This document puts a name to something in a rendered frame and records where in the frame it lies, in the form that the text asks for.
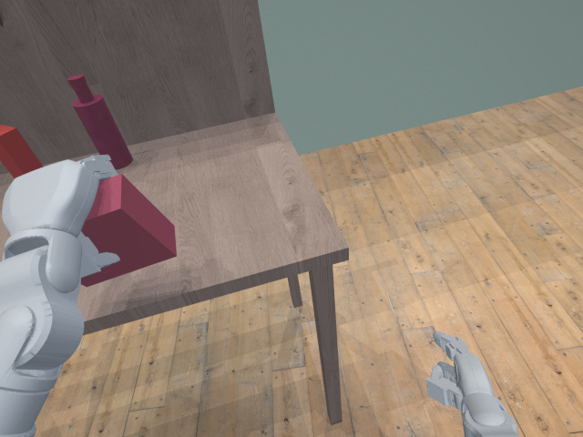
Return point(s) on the table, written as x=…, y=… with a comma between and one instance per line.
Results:
x=188, y=85

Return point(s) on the robot left hand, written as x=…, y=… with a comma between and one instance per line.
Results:
x=60, y=196

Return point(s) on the sponge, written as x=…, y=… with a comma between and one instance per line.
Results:
x=123, y=221

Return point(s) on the right robot forearm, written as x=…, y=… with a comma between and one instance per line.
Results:
x=485, y=416

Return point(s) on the robot right hand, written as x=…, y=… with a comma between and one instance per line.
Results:
x=449, y=385

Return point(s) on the left robot forearm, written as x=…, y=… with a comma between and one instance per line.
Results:
x=41, y=324

